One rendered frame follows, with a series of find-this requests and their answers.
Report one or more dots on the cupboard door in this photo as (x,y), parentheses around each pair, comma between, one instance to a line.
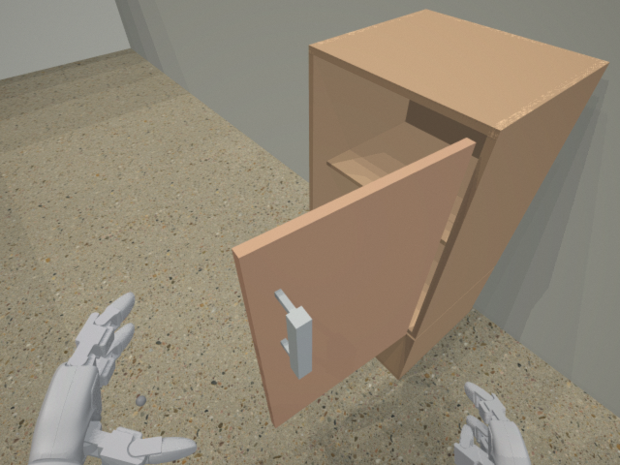
(357,265)

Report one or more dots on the handle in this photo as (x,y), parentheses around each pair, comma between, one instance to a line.
(299,343)

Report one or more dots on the robot right hand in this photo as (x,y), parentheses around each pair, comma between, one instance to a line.
(501,443)

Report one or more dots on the robot left hand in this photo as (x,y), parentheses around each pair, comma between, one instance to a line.
(64,427)

